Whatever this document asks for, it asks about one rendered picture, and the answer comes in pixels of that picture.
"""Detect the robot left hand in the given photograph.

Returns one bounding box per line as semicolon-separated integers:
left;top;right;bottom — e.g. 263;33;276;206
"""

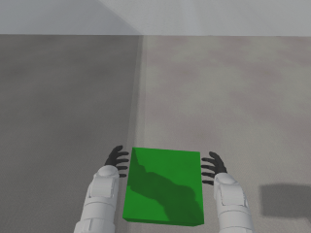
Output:
104;145;129;178

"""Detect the robot right hand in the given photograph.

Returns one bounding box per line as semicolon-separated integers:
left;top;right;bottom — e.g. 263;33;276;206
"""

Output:
200;151;227;185

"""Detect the carton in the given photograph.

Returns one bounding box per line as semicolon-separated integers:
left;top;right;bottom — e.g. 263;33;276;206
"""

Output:
122;147;204;227

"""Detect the robot left forearm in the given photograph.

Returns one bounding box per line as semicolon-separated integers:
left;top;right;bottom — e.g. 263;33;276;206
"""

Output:
74;165;120;233

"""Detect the robot right forearm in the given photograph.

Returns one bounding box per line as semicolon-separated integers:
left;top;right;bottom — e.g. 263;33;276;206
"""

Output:
213;173;257;233

